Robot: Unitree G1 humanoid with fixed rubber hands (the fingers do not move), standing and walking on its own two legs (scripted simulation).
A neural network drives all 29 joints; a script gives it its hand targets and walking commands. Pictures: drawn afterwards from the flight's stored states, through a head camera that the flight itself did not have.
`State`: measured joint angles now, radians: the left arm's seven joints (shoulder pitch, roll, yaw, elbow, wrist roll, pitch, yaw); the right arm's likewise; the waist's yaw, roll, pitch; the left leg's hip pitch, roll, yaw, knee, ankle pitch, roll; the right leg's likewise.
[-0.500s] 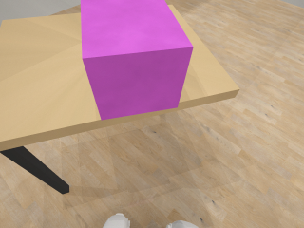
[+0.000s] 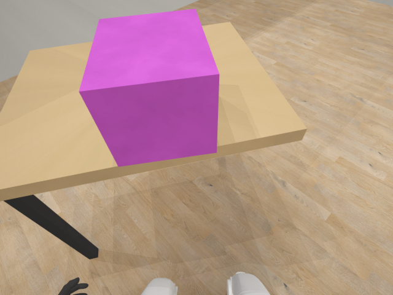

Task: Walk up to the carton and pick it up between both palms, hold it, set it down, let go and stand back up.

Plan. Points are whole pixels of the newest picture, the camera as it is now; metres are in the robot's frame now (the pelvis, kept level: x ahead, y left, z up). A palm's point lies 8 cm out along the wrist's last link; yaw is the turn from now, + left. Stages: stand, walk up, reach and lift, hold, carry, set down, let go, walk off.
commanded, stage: walk up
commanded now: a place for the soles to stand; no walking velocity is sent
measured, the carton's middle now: (157, 85) +0.59 +0.10 +0.10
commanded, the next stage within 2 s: none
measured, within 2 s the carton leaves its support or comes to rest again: neither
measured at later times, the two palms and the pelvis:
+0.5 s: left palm out of the picture +0.04 +0.32 -0.12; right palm out of the picture +0.05 -0.27 -0.09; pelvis -0.03 +0.03 +0.00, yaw +6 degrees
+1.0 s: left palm out of the picture +0.02 +0.35 -0.11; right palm out of the picture +0.06 -0.25 -0.09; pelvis -0.03 +0.04 +0.00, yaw +8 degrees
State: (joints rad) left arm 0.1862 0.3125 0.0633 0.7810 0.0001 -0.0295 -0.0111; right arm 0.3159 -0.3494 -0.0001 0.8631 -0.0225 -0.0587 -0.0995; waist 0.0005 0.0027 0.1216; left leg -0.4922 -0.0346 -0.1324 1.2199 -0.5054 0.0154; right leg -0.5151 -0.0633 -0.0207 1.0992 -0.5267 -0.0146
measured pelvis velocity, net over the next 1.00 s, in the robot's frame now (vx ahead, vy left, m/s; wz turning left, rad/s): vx -0.03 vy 0.04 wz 0.14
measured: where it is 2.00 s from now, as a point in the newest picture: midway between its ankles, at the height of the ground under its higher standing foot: outside the picture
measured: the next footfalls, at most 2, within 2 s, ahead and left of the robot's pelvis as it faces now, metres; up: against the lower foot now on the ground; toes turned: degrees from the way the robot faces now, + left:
left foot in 0.14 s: +0.03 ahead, +0.19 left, +0.00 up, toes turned +1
